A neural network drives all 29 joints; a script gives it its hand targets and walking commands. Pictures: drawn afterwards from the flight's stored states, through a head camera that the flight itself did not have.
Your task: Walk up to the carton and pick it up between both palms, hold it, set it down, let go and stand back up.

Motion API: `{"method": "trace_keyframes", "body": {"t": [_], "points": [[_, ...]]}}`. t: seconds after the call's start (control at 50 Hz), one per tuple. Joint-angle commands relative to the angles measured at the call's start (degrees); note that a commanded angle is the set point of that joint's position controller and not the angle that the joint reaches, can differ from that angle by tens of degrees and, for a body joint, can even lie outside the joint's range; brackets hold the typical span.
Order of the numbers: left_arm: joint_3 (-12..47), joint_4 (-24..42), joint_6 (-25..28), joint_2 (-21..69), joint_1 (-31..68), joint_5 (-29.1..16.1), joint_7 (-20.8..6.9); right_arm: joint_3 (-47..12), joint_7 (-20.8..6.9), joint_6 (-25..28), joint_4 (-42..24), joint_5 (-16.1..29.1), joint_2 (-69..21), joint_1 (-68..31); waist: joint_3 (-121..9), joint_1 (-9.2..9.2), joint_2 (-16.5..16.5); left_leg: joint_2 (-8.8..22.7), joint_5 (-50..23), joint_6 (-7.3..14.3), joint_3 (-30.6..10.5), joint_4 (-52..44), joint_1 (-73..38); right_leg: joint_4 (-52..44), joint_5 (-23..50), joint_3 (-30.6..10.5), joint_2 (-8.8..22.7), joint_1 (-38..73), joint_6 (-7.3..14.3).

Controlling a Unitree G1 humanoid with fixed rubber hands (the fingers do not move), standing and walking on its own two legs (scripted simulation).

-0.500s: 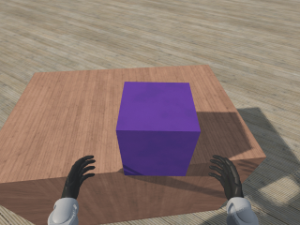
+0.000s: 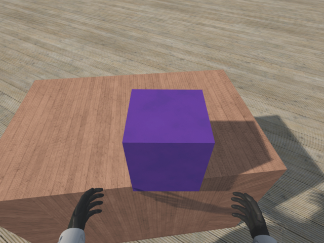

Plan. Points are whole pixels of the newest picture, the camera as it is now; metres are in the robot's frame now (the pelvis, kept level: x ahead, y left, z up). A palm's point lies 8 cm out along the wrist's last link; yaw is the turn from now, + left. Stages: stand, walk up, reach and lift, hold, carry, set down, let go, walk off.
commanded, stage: set down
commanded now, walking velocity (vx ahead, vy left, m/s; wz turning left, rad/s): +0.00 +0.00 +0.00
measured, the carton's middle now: (166, 142) +0.40 +0.03 +0.00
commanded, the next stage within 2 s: let go in 0.58 s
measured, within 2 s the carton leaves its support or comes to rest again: neither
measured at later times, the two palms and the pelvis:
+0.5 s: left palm (81, 239) +0.15 +0.23 -0.07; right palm out of the picture +0.15 -0.22 -0.07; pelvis -0.01 -0.01 +0.00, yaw +0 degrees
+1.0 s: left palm (86, 237) +0.15 +0.22 -0.08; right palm out of the picture +0.14 -0.23 -0.07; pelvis -0.01 +0.00 +0.00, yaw -1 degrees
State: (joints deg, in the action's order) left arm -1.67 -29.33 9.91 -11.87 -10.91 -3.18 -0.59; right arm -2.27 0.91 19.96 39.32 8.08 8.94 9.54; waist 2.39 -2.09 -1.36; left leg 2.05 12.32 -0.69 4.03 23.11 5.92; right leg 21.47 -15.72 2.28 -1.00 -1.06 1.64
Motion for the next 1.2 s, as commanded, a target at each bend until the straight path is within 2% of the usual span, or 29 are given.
{"method": "trace_keyframes", "body": {"t": [0.0, 0.04, 0.06, 0.08, 0.1, 0.22, 0.24, 0.26, 0.28, 0.3, 0.32, 0.34, 0.38, 0.4, 0.5, 0.54, 0.6, 0.64, 0.68, 0.7, 0.8, 0.92, 0.96, 1.02, 1.08, 1.1, 1.12, 1.16, 1.18], "points": [[-1.4, 8.1, -2.6, -5.4, 3.2, -1.0, -1.4, 0.7, 0.3, -0.8, -10.1, -0.7, 5.8, -4.1, -3.6, 0.24, -0.4, -2.1, -20.3, -0.5, -2.7, -0.4, -13.0, -6.4, 15.1, -2.1, 0.8, -13.9, -1.1], [-0.6, 6.2, -4.4, -4.8, 2.2, 1.2, -1.4, 0.8, 0.2, -2.2, -7.0, -1.8, 6.7, -3.2, -1.1, 0.10, 0.9, -1.4, -19.2, -1.4, -2.7, -1.2, -13.3, -7.1, 11.9, -1.5, 0.4, -14.3, -0.6], [-1.0, 9.7, -4.6, -4.8, 3.6, 0.6, -1.3, 0.7, 0.2, -2.4, -9.9, -1.4, 5.9, -3.6, -2.1, 0.06, 1.3, -1.9, -20.3, -1.0, -2.3, -1.3, -14.3, -7.6, 13.0, -1.9, 0.8, -15.3, -0.8], [-1.0, 8.6, -5.4, -5.5, 2.9, 1.3, -1.2, 1.3, 0.2, -3.0, -7.9, -2.1, 6.1, -2.6, -0.3, 0.62, 1.2, -1.6, -20.5, -0.8, -2.9, -1.3, -15.3, -7.8, 12.6, -1.7, 0.7, -16.6, -0.6], [-1.2, 9.9, -5.4, -5.6, 3.3, 0.9, -1.1, 1.2, 0.3, -3.1, -10.5, -1.3, 5.7, -3.5, -0.8, -0.38, 2.5, -1.5, -20.9, -0.7, -2.4, -1.3, -14.4, -8.1, 11.6, -1.6, 0.8, -16.6, -0.7], [-2.6, 5.0, -10.0, -6.5, 1.4, 3.6, -1.8, 0.9, 0.8, -6.6, -5.6, -4.5, 5.5, -1.3, 1.7, 0.78, 0.6, -1.9, -16.1, 0.4, -1.6, -2.0, -13.9, -8.2, 13.5, -2.2, 1.6, -15.2, -1.2], [-2.8, 7.9, -9.8, -6.4, 2.6, 2.7, -1.9, 1.4, 0.8, -6.6, -8.5, -4.1, 4.9, -2.4, -0.7, 0.24, 1.2, -1.9, -16.1, 0.6, -1.5, -2.1, -13.5, -8.0, 13.1, -2.4, 1.7, -14.6, -1.2], [-2.3, 11.4, -8.8, -7.1, 3.7, 1.9, -1.4, 2.1, 0.7, -5.9, -10.6, -4.0, 5.1, -2.5, -2.9, 1.00, 1.3, -1.8, -16.5, 0.5, -1.5, -1.4, -13.7, -7.6, 12.7, -2.5, 1.8, -15.1, -1.6], [-2.3, 9.0, -9.0, -6.6, 2.4, 3.2, -1.1, 1.9, 0.6, -5.9, -8.3, -4.6, 4.7, -1.3, -2.0, 0.68, 3.6, -1.6, -17.4, -0.4, -1.5, -1.3, -13.4, -7.4, 11.9, -2.3, 1.3, -15.0, -1.0], [-2.9, 6.9, -9.9, -6.8, 2.6, 3.8, -1.2, 2.5, 0.4, -6.6, -6.2, -5.6, 5.7, -1.4, -2.3, 1.21, 2.6, -1.5, -17.7, -0.2, -1.3, -1.1, -13.9, -7.8, 12.5, -2.0, 1.1, -14.9, -0.9], [-3.0, 9.7, -9.2, -7.5, 2.9, 3.5, -1.0, 2.6, 0.1, -6.0, -8.3, -5.0, 5.3, -1.9, -3.8, 0.50, 2.4, -1.4, -17.9, 0.2, -1.1, -1.0, -14.6, -7.3, 13.3, -2.0, 1.5, -15.0, -1.6], [-2.1, 7.4, -9.7, -6.5, 1.9, 3.3, -1.1, 2.6, 0.2, -6.2, -6.7, -5.8, 5.4, -1.6, -1.1, 1.67, 1.9, -1.5, -17.3, -0.2, -1.3, -1.0, -14.8, -7.5, 12.9, -2.0, 1.3, -16.5, -1.2], [-1.6, 5.4, -10.2, -5.7, 2.9, 2.9, -1.2, 2.1, 0.4, -6.6, -6.0, -6.1, 5.8, -2.8, 0.3, 1.46, 2.5, -1.4, -15.5, 0.0, -1.2, -1.4, -12.9, -8.2, 10.8, -2.2, 1.7, -16.5, -1.0], [-1.4, 4.0, -11.1, -5.8, 3.0, 2.7, -1.5, 2.1, 0.5, -7.1, -5.7, -6.7, 6.0, -2.5, 0.0, 2.54, 1.3, -1.7, -13.4, 0.0, -1.1, -1.6, -13.4, -8.6, 9.9, -1.9, 2.0, -17.0, -1.4], [-1.5, 3.7, -13.7, -6.4, 5.4, 3.3, -0.6, 3.3, -0.3, -8.8, -4.9, -7.8, 5.2, -3.7, 0.7, 1.16, 1.4, -1.5, -9.5, 0.0, -1.1, -2.3, -11.7, -8.2, 5.9, -1.5, 1.9, -18.1, -1.2], [-1.2, 3.0, -14.2, -7.0, 4.6, 2.9, -0.4, 3.9, -0.6, -9.4, -5.1, -8.6, 5.9, -3.6, -1.2, 2.26, -1.4, -1.2, -9.8, 0.9, -1.5, -1.7, -12.3, -7.4, 7.6, -1.8, 2.3, -18.2, -1.8], [-2.0, 3.8, -14.9, -6.8, 5.3, 4.2, -0.2, 5.0, -0.7, -9.1, -4.0, -8.6, 6.8, -3.0, -2.3, 2.47, 0.5, -1.5, -12.8, 0.4, -1.3, -1.2, -13.0, -6.5, 11.6, -1.5, 1.9, -15.5, -2.0], [-2.1, 4.9, -14.6, -6.9, 5.3, 4.4, 0.5, 4.1, -1.0, -8.2, -4.4, -8.3, 6.3, -4.0, -3.7, 1.17, 1.1, -1.6, -14.5, 0.0, -1.0, -1.0, -12.8, -6.0, 13.5, -1.3, 1.9, -15.5, -2.4], [-1.1, 4.6, -14.5, -6.1, 4.9, 4.1, 0.7, 4.9, -1.3, -7.4, -3.3, -8.2, 7.3, -3.8, -4.8, 2.55, 1.4, -1.3, -17.3, -0.5, -1.9, -0.2, -14.3, -5.7, 14.9, -0.8, 1.2, -15.8, -1.9], [-1.5, 4.1, -14.8, -5.5, 5.1, 4.1, 0.7, 4.2, -1.6, -7.7, -2.9, -7.4, 7.2, -3.9, -4.4, 1.69, 1.9, -1.2, -18.0, -0.8, -1.7, 0.2, -14.6, -5.5, 14.7, -0.8, 0.8, -15.9, -1.8], [-1.1, 5.0, -14.7, -4.8, 4.7, 4.8, 0.7, 4.0, -1.9, -6.7, -1.9, -7.8, 8.8, -2.6, -4.8, 1.76, 1.4, -1.6, -18.5, -0.8, -1.9, 0.5, -15.4, -5.7, 18.4, -1.4, 1.4, -16.3, -1.5], [-0.3, 5.0, -15.7, -4.5, 5.2, 4.3, 0.4, 4.8, -2.0, -7.7, -2.3, -7.6, 8.5, -4.0, -1.7, 1.42, 1.2, -1.4, -14.5, -0.7, -1.1, -0.6, -13.4, -6.1, 12.2, -0.7, 1.0, -16.8, -1.9], [0.0, 4.1, -15.8, -4.0, 4.6, 4.4, 0.5, 5.5, -1.9, -7.7, -2.0, -8.6, 9.1, -3.1, -2.1, 2.28, 1.8, -1.2, -14.2, -0.9, -1.2, -1.2, -13.6, -6.5, 9.7, -0.7, 0.8, -17.2, -1.3], [-0.2, 3.9, -16.0, -4.9, 6.4, 3.5, 0.8, 5.2, -2.2, -8.7, -4.2, -9.0, 9.0, -5.1, -1.1, 1.31, 1.3, -1.2, -12.9, -0.7, -0.9, -0.5, -13.8, -6.6, 8.0, -0.8, 1.0, -19.1, -1.5], [-0.6, 5.9, -16.2, -5.2, 6.4, 4.2, 1.0, 6.1, -2.0, -9.6, -4.1, -8.3, 8.2, -3.0, -1.3, 2.12, 0.5, -1.0, -9.7, 0.0, -1.2, -1.1, -12.0, -6.4, 7.3, -1.2, 1.4, -17.1, -1.5], [-2.1, 0.2, -13.0, -8.7, 4.5, 6.7, 0.6, 5.5, -1.6, -15.0, -0.6, -9.4, 8.9, 4.5, 3.1, 2.20, 4.2, 5.1, -20.5, 0.8, -7.5, -0.7, 9.9, -1.2, 5.4, -3.2, 4.0, -7.3, -1.2], [-2.2, -0.3, -12.0, -8.1, 0.5, 6.2, 0.5, 6.3, -1.4, -17.7, 0.4, -10.1, 11.6, 5.5, 3.9, 1.90, 6.7, 4.3, -16.0, 1.6, -8.1, -0.6, 14.8, -0.7, 2.3, -4.6, 5.5, -4.8, -1.2], [-2.2, -1.5, -10.7, -7.0, -2.2, 6.2, 0.1, 5.2, -1.9, -19.0, -2.5, -9.8, 9.0, 2.2, -1.9, -0.45, 6.1, 4.1, -19.1, 1.3, -7.6, 1.5, 11.9, 0.9, 9.4, -3.8, 5.4, -2.9, -1.2], [-1.9, -2.1, -10.4, -6.4, -1.6, 5.8, 0.0, 5.4, -2.2, -18.8, -3.4, -9.4, 9.5, 1.2, -7.5, -0.97, 6.3, 3.1, -19.3, 1.0, -6.5, 3.0, 10.9, 3.0, 10.3, -3.3, 6.3, -2.3, 0.0]]}}
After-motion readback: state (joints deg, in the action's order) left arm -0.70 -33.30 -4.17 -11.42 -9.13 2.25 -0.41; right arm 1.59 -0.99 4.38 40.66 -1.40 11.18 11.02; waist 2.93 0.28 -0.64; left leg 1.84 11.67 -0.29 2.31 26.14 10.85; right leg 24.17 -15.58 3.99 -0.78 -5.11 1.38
